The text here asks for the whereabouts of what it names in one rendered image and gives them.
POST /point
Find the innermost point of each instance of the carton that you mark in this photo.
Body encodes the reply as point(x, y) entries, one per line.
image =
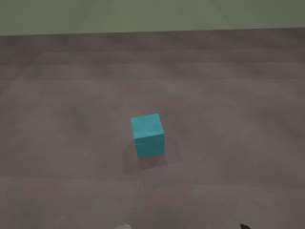
point(148, 135)

